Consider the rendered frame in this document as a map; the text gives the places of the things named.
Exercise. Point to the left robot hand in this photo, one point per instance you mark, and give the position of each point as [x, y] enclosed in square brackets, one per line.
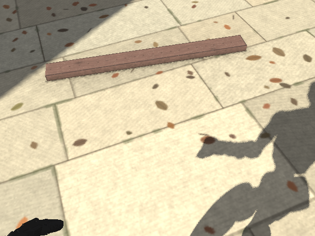
[38, 227]

